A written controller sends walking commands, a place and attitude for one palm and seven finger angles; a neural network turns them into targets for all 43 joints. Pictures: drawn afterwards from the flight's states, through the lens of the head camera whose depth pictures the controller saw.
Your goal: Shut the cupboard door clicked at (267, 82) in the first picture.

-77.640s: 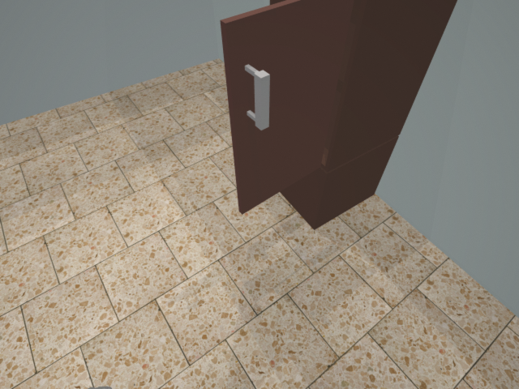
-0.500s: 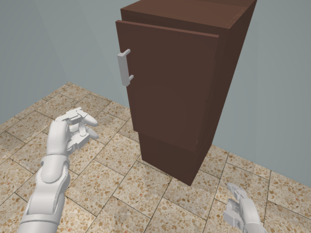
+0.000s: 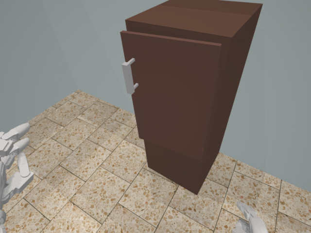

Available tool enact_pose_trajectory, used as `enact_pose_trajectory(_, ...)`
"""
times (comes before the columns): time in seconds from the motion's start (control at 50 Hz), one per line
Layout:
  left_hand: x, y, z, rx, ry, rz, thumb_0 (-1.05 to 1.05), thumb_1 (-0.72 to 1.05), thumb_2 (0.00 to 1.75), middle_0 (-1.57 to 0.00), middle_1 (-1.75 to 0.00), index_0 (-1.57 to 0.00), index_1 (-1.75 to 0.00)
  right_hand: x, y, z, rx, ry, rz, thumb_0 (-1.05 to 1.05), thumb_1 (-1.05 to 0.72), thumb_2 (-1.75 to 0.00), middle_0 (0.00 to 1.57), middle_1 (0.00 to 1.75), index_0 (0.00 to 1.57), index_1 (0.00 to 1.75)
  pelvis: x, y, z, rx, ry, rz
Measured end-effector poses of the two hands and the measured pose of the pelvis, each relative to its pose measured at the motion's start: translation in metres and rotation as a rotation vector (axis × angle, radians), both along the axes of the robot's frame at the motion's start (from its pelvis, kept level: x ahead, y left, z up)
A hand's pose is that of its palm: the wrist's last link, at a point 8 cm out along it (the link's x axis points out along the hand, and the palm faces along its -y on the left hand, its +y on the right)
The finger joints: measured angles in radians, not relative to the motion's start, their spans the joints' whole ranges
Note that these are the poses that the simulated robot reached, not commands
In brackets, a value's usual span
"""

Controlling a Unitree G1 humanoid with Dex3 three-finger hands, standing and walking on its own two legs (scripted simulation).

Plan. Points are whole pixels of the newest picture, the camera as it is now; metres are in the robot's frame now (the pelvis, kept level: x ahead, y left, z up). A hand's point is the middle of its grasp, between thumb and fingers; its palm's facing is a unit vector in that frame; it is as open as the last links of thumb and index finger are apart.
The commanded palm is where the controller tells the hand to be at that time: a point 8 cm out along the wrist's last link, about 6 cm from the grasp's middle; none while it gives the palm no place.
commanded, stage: draw the hand back to the body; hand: left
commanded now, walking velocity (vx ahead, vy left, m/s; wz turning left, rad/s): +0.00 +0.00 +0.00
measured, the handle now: (131, 76) +0.66 +0.18 +0.09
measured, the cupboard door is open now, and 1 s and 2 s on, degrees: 7 7 7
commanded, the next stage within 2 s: step back with the hand held close in 0.30 s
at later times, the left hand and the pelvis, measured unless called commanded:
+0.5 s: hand (37, 165) +0.19 +0.26 +0.16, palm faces +0.44 -0.77 -0.46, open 7.4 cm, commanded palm +0.14 +0.29 +0.17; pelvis +0.00 -0.01 +0.00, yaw +0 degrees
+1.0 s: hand out of the picture +0.14 +0.31 +0.15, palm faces +0.40 -0.77 -0.49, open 7.4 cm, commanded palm +0.08 +0.34 +0.17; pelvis -0.06 +0.04 -0.01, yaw +0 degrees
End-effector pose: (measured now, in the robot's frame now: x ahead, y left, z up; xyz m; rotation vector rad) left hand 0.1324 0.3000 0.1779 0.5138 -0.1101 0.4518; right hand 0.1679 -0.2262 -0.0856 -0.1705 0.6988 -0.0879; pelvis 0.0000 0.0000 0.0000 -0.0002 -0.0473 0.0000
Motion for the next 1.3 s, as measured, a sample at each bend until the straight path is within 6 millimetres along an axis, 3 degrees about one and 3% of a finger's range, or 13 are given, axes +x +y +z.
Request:
enact_pose_trajectory(0.08,-0.003,0.002,-0.001,-0.015,-0.022,0.037,0.02,0.89,0.9,-0.27,-0.37,-0.28,-0.37,0.012,-0.001,0.002,-0.009,-0.023,0.019,0.01,-0.91,-0.9,0.2,0.3,0.2,0.29,-0.001,-0.001,0.0,0.002,-0.003,0.011)
enact_pose_trajectory(0.22,0.011,-0.006,-0.014,-0.074,-0.007,0.025,0.02,0.89,0.9,-0.22,-0.32,-0.23,-0.32,0.022,0.003,0.009,-0.004,-0.048,0.031,0.01,-0.91,-0.9,0.2,0.3,0.2,0.29,0.0,-0.006,0.0,0.008,0.003,0.009)
enact_pose_trajectory(0.36,0.017,-0.016,-0.002,-0.035,-0.026,-0.029,0.02,0.89,0.9,-0.21,-0.3,-0.22,-0.3,0.022,0.004,0.01,0.009,-0.057,0.026,0.01,-0.91,-0.9,0.2,0.3,0.21,0.29,0.005,-0.008,0.0,0.007,0.0,0.0)
enact_pose_trajectory(0.5,0.02,-0.004,0.002,0.014,-0.009,-0.009,0.02,0.89,0.9,-0.21,-0.3,-0.22,-0.3,0.013,0.0,0.0,0.009,0.008,0.008,0.01,-0.9,-0.9,0.2,0.3,0.21,0.3,0.004,-0.008,-0.001,-0.005,0.024,0.003)
enact_pose_trajectory(0.6,0.024,0.003,-0.007,0.025,0.042,-0.023,0.02,0.89,0.9,-0.21,-0.3,-0.21,-0.3,0.001,-0.009,-0.007,-0.023,0.078,-0.035,0.01,-0.9,-0.9,0.2,0.3,0.21,0.3,-0.001,0.0,-0.003,-0.013,0.057,-0.001)
enact_pose_trajectory(0.76,0.018,0.008,-0.002,0.067,0.056,-0.118,0.02,0.88,0.9,-0.21,-0.3,-0.22,-0.3,-0.022,-0.007,-0.002,-0.057,0.098,-0.112,0.01,-0.91,-0.9,0.2,0.3,0.2,0.29,-0.017,0.018,-0.005,-0.013,0.068,-0.017)
enact_pose_trajectory(0.86,0.002,0.027,0.006,0.101,0.005,-0.112,0.02,0.88,0.9,-0.22,-0.3,-0.22,-0.3,-0.04,0.005,0.004,-0.065,0.078,-0.121,0.01,-0.91,-0.9,0.2,0.3,0.2,0.29,-0.032,0.027,-0.006,-0.022,0.065,-0.02)
enact_pose_trajectory(0.98,-0.028,0.044,-0.003,0.074,-0.024,-0.08,0.01,0.89,0.9,-0.21,-0.3,-0.22,-0.3,-0.066,0.02,0.007,-0.08,0.048,-0.099,0.01,-0.91,-0.9,0.2,0.3,0.21,0.29,-0.057,0.038,-0.009,-0.035,0.059,-0.012)
enact_pose_trajectory(1.1,-0.065,0.049,-0.013,0.068,-0.045,-0.038,0.02,0.89,0.9,-0.21,-0.3,-0.22,-0.3,-0.09,0.03,-0.002,-0.096,0.068,-0.035,0.01,-0.9,-0.9,0.2,0.3,0.21,0.3,-0.086,0.039,-0.015,-0.04,0.064,0.052)
enact_pose_trajectory(1.22,-0.111,0.048,-0.005,0.086,-0.078,-0.029,0.02,0.89,0.9,-0.21,-0.3,-0.22,-0.3,-0.113,0.04,-0.007,-0.097,0.098,0.02,0.01,-0.9,-0.9,0.2,0.3,0.21,0.3,-0.111,0.039,-0.016,-0.047,0.06,0.071)
enact_pose_trajectory(1.3,-0.128,0.055,-0.002,0.09,-0.155,-0.029,0.02,0.88,0.9,-0.21,-0.3,-0.22,-0.3,-0.126,0.045,-0.007,-0.127,0.092,0.026,0.01,-0.9,-0.9,0.2,0.3,0.21,0.3,-0.121,0.048,-0.02,-0.06,0.036,0.071)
